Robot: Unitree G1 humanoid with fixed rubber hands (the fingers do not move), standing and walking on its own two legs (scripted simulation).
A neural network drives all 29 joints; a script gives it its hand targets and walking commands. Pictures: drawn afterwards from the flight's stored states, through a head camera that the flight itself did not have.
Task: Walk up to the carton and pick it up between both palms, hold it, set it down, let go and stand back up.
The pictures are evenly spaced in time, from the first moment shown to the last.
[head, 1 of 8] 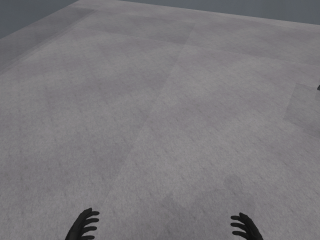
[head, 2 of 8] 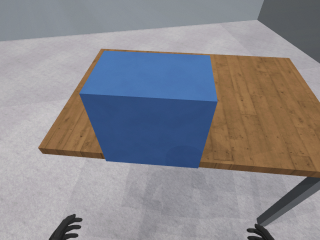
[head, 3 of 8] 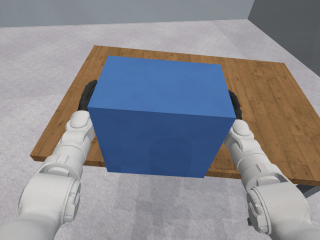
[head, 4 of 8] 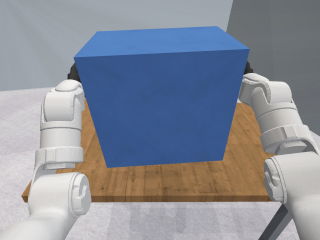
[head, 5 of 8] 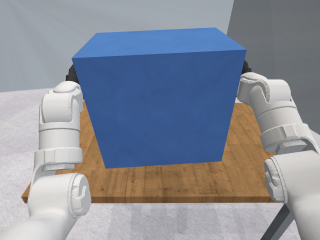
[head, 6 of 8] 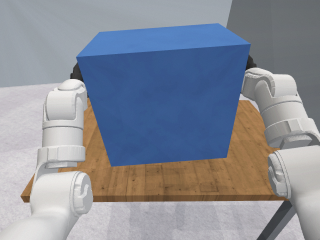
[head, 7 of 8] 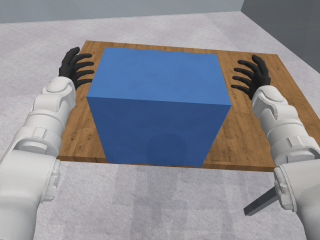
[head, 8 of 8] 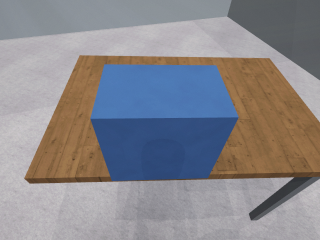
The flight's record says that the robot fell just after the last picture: no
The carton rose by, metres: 0.23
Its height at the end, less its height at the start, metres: +0.00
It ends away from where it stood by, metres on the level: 0.02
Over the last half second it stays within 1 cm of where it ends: yes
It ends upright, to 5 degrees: yes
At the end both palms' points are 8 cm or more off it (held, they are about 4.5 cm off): yes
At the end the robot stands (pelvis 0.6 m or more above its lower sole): yes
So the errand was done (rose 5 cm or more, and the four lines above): yes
